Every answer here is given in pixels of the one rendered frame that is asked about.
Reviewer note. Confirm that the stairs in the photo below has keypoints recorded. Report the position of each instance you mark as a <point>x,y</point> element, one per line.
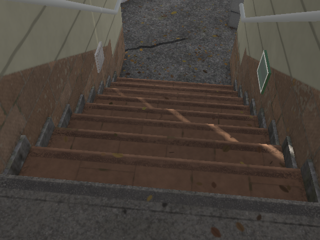
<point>175,135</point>

